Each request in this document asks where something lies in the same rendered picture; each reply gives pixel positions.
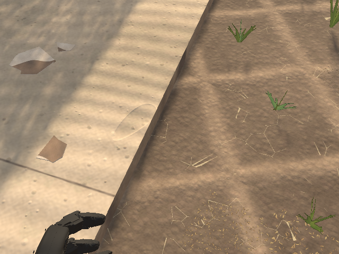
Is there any robot left hand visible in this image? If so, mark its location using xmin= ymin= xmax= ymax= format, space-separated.
xmin=33 ymin=211 xmax=112 ymax=254

